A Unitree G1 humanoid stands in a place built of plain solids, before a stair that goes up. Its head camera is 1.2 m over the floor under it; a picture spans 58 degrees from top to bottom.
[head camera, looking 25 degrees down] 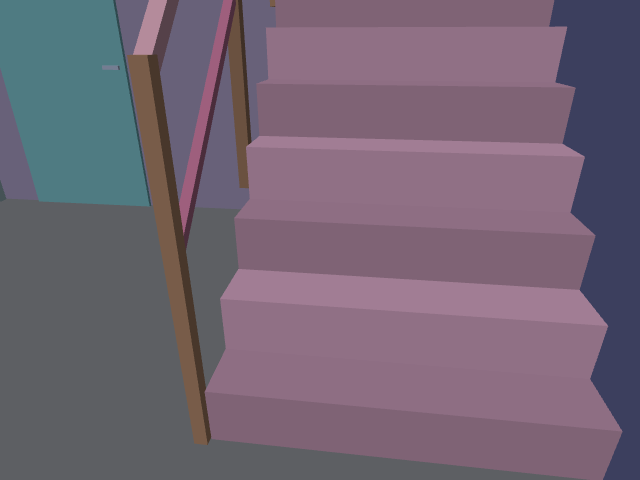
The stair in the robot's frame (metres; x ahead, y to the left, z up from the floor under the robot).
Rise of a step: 0.21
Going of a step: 0.21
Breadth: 1.21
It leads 7 degrees to the right of straight ahead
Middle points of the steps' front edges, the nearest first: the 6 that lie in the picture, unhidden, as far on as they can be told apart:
0.94 -0.24 0.21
1.15 -0.27 0.41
1.35 -0.29 0.62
1.56 -0.32 0.83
1.76 -0.34 1.04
1.97 -0.37 1.24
